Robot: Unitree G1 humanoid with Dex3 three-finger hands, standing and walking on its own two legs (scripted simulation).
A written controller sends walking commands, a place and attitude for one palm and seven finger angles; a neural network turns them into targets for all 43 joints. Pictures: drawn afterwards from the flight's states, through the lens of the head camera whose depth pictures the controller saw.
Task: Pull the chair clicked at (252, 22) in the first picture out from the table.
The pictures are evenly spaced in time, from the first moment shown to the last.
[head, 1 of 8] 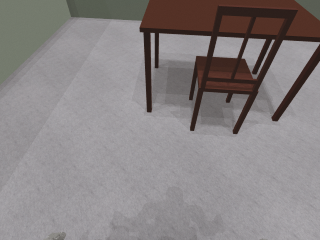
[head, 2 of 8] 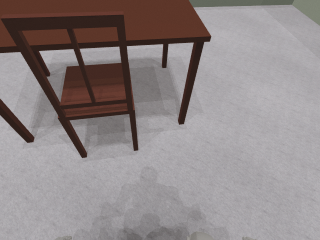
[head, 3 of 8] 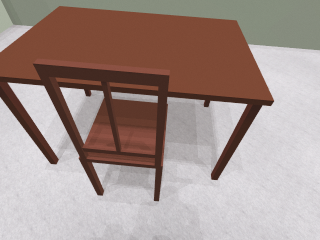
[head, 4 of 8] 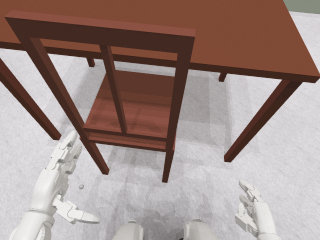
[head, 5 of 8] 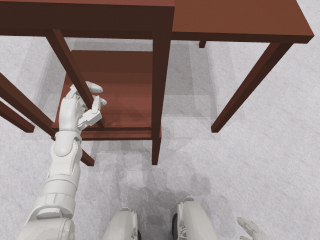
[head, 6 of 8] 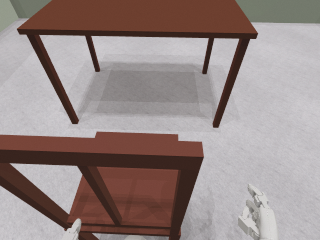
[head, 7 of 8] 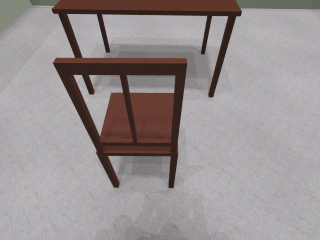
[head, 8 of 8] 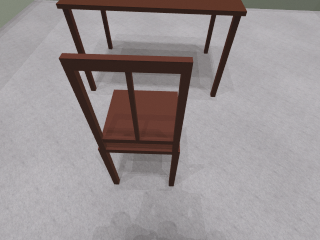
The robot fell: no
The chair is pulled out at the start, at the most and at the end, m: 0.00 0.68 0.68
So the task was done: yes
